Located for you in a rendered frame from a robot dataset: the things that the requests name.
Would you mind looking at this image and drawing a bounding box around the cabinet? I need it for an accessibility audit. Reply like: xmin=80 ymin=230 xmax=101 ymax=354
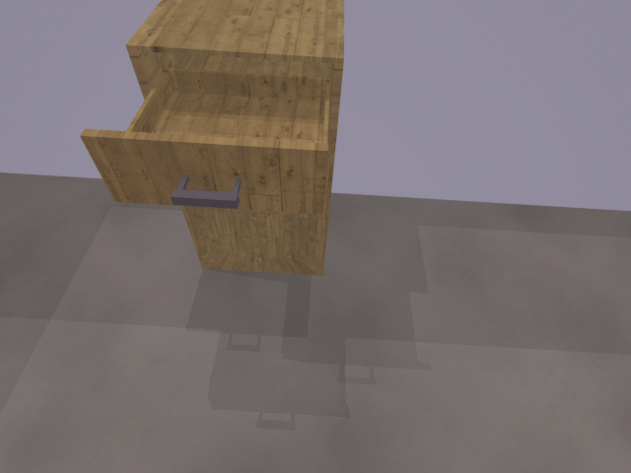
xmin=125 ymin=0 xmax=344 ymax=276

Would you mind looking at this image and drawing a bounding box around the handle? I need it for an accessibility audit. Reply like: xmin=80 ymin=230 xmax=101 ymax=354
xmin=171 ymin=174 xmax=242 ymax=209

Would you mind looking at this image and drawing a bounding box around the drawer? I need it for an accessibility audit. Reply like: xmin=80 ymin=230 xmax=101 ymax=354
xmin=80 ymin=68 xmax=330 ymax=215

